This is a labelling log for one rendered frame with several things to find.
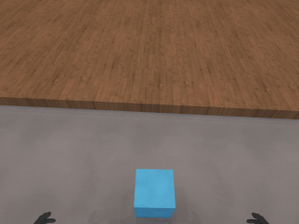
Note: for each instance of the carton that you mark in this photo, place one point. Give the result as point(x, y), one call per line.
point(154, 193)

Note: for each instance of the robot left hand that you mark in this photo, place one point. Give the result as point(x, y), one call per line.
point(43, 219)

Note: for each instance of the robot right hand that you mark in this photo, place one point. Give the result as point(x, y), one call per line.
point(259, 219)

